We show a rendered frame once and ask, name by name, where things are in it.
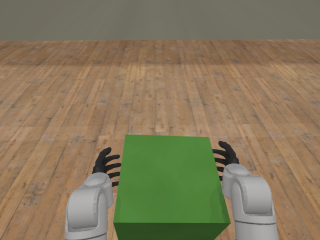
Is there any right robot hand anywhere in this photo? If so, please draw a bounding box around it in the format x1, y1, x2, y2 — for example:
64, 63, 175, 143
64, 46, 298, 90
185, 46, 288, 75
212, 141, 240, 181

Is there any left robot hand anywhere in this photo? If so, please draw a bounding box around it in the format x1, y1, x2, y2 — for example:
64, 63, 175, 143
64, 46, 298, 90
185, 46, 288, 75
92, 147, 121, 187

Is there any robot left forearm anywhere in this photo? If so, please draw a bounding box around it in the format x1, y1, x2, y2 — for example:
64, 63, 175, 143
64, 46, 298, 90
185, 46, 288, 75
64, 172, 114, 240

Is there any carton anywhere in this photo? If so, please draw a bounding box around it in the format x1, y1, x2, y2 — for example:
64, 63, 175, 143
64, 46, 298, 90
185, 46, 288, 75
113, 134, 231, 240

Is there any robot right forearm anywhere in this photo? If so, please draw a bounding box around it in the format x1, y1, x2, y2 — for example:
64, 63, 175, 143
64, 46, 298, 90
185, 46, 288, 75
222, 163, 279, 240

